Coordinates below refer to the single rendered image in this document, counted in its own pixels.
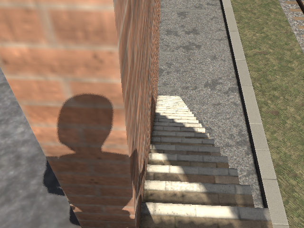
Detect stairs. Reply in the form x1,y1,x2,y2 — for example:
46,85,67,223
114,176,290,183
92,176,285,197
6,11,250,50
140,95,274,228

